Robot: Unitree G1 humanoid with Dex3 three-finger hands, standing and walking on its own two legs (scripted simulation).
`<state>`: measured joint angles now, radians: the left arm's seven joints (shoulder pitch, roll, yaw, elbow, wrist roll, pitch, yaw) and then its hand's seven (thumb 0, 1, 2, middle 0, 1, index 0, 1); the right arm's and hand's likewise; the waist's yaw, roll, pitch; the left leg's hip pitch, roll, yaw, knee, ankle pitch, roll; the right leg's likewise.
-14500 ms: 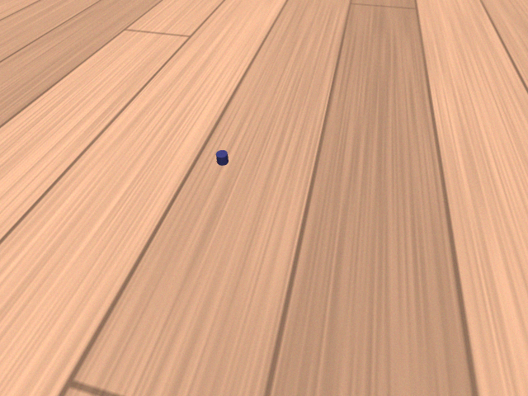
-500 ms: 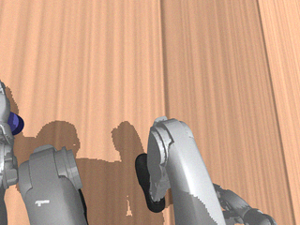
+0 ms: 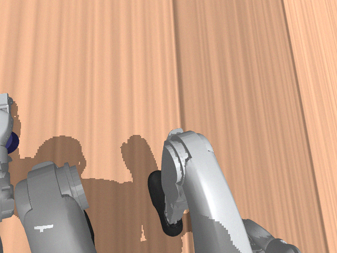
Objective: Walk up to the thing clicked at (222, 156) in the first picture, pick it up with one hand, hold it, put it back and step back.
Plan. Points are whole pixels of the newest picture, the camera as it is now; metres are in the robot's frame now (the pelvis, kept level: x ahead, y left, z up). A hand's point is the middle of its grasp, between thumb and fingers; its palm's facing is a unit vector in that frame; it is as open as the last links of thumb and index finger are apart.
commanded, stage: rest palm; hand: left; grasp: from above
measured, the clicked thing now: (0, 140) +0.39 +0.30 -0.27
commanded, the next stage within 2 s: close in 0.22 s
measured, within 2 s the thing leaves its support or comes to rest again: neither
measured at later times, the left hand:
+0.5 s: hand out of the picture +0.38 +0.30 -0.25, palm faces -0.45 -0.15 -0.88, open 13.6 cm
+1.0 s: hand out of the picture +0.39 +0.32 -0.26, palm faces -0.49 -0.20 -0.85, open 13.0 cm
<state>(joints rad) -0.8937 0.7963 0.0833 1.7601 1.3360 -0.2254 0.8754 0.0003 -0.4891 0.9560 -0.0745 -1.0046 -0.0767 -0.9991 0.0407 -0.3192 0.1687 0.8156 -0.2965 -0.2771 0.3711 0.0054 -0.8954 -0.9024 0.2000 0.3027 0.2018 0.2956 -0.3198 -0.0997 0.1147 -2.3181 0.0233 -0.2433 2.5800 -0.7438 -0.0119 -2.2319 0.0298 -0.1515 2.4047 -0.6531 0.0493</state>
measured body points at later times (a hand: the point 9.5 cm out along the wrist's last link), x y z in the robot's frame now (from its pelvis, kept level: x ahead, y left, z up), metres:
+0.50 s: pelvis +0.00 +0.00 +0.00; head +0.25 +0.12 +0.35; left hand +0.40 +0.31 -0.20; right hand +0.07 -0.25 -0.08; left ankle +0.06 +0.13 -0.26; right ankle +0.12 -0.12 -0.26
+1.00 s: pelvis +0.00 +0.00 +0.00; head +0.26 +0.12 +0.34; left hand +0.41 +0.33 -0.21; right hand +0.05 -0.26 -0.06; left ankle +0.06 +0.13 -0.26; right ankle +0.12 -0.12 -0.26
